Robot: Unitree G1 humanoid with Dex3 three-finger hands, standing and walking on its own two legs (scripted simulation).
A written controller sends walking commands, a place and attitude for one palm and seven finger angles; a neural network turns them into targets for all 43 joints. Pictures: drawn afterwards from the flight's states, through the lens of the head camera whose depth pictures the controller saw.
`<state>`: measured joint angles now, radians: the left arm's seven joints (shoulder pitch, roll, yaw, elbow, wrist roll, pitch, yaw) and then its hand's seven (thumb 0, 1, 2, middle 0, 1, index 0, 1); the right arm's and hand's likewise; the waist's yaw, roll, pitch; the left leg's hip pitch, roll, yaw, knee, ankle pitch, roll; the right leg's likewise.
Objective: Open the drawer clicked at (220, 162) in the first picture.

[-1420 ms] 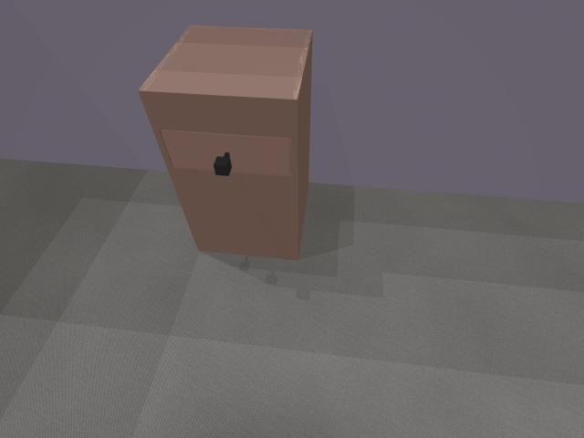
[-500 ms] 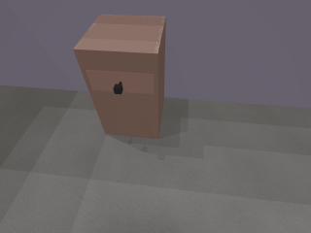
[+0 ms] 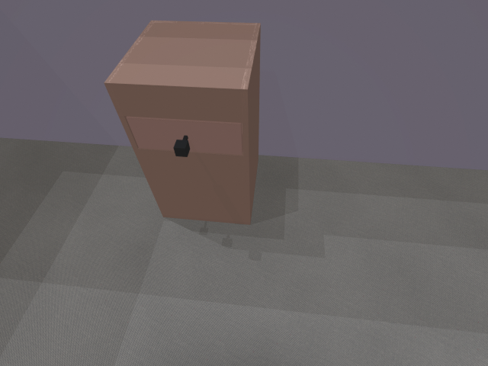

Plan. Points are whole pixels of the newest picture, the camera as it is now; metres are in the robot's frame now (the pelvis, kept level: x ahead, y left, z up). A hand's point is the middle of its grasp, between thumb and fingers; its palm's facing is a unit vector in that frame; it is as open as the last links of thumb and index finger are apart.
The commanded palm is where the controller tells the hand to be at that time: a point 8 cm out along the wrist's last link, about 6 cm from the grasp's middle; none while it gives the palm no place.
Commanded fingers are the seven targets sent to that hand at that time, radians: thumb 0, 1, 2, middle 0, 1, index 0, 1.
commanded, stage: take the last steps up to it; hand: left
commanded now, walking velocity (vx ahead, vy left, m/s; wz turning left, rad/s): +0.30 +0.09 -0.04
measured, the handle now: (183, 144) +0.80 +0.25 -0.21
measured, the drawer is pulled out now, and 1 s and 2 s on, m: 0.00 0.00 0.00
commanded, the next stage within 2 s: come to a stop and stand still in 0.52 s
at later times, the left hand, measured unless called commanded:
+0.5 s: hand out of the picture +0.13 +0.18 -0.18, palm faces +0.09 -0.98 -0.16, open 7.4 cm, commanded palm none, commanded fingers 0.00 0.90 0.90 -0.20 -0.30 -0.20 -0.30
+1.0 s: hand (165, 269) +0.34 +0.20 -0.17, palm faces +0.01 -0.97 -0.26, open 7.4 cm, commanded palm none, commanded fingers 0.00 0.90 0.90 -0.20 -0.30 -0.20 -0.30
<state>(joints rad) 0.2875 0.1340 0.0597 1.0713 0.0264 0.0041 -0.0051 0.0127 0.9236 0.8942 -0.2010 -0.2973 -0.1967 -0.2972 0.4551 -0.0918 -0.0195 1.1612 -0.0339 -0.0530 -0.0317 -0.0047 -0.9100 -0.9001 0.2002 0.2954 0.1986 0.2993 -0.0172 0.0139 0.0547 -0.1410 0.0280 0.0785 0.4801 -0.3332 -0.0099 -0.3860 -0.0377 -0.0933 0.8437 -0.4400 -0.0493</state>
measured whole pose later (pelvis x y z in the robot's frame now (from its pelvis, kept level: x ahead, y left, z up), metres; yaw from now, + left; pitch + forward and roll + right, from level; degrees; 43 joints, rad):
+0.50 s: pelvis +0.16 +0.01 -0.01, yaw -1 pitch +0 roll +2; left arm 0.32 0.12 0.06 1.10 0.02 -0.01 -0.01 0.00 0.91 0.89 -0.20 -0.30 -0.20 -0.30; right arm 0.14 -0.17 -0.04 0.96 -0.04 -0.07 -0.02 -0.01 -0.92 -0.90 0.20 0.29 0.20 0.30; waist 0.04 -0.03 0.08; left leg -0.30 0.05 0.12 0.54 -0.23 -0.01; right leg -0.39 -0.06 -0.06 1.06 -0.51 -0.04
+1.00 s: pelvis +0.27 +0.01 +0.00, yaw -2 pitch +0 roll +1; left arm 0.14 0.18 0.07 1.00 0.00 0.04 0.03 0.00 0.91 0.89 -0.20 -0.30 -0.20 -0.30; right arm 0.17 -0.17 -0.03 1.01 -0.03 0.03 -0.05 0.00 -0.91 -0.90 0.20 0.30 0.20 0.30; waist 0.00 0.02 0.16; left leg -0.27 0.04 0.07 0.51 -0.23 -0.02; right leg -0.38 0.02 0.00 0.95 -0.58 -0.01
